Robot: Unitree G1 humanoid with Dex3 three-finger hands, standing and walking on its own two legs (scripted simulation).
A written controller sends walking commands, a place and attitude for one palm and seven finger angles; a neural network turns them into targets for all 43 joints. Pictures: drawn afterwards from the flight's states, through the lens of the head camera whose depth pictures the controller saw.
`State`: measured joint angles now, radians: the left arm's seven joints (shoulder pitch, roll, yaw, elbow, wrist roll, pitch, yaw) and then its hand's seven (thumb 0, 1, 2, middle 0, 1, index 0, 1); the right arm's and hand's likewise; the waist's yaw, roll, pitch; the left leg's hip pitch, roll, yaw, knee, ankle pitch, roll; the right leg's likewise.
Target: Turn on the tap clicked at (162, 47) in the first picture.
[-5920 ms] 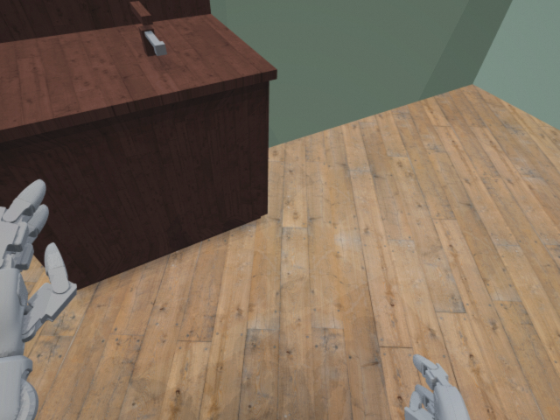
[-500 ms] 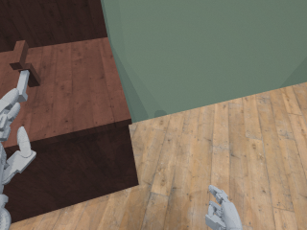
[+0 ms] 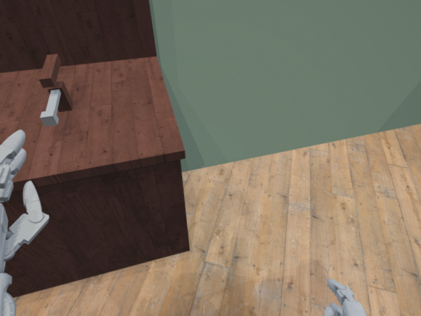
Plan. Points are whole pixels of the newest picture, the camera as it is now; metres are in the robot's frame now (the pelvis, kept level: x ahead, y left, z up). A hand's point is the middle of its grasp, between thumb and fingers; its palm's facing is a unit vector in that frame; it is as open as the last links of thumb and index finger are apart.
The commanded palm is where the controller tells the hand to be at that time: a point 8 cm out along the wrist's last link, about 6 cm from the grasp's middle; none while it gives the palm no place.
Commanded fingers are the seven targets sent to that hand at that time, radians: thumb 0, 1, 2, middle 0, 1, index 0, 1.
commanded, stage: come to a stop and stand still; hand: left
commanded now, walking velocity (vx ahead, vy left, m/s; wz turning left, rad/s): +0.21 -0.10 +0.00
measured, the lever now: (49, 118) +0.52 +0.43 +0.08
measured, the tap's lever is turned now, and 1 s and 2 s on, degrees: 0 0 0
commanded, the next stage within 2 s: look again from close up in 0.44 s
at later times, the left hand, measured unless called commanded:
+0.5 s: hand (74, 220) +0.21 +0.20 +0.17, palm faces +0.36 -0.81 -0.46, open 7.4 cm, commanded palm +0.15 +0.25 +0.18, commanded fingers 0.00 0.90 0.90 -0.20 -0.30 -0.20 -0.30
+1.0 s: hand (33, 206) +0.23 +0.28 +0.16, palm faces +0.39 -0.83 -0.40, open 7.4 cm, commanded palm +0.17 +0.29 +0.18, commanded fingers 0.00 0.90 0.90 -0.20 -0.30 -0.20 -0.30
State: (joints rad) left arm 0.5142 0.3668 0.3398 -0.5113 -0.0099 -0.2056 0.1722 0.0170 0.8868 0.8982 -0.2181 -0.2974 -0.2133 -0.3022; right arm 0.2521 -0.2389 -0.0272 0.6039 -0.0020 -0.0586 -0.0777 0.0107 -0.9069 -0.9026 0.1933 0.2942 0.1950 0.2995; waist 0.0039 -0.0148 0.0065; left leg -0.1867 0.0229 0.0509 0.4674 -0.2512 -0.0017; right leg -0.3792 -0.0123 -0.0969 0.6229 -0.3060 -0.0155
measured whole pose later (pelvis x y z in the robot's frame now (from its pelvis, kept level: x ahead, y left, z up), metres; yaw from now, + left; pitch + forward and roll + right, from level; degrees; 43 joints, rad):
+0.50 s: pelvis -0.01 -0.03 +0.00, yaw +0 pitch +0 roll +0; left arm 0.54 0.39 0.37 -0.55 -0.03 -0.21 0.16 0.02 0.89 0.90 -0.22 -0.30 -0.21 -0.30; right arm 0.20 -0.24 -0.01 0.60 0.00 -0.05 -0.07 0.01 -0.90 -0.90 0.20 0.29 0.20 0.30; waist -0.02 0.01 0.06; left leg -0.28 0.04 0.06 0.54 -0.23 -0.02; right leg -0.24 0.03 -0.13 0.50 -0.26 -0.07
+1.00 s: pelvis -0.01 +0.02 +0.00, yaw -2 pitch +0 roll -1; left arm 0.38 0.39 0.40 -0.41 -0.03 -0.20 0.11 0.02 0.88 0.90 -0.22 -0.30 -0.22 -0.30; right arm 0.24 -0.17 0.05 0.56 -0.01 -0.13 -0.02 0.01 -0.90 -0.90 0.20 0.30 0.20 0.30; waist 0.04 -0.04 0.05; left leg -0.24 -0.01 0.12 0.47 -0.24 0.07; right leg -0.23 -0.01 -0.07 0.45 -0.23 0.00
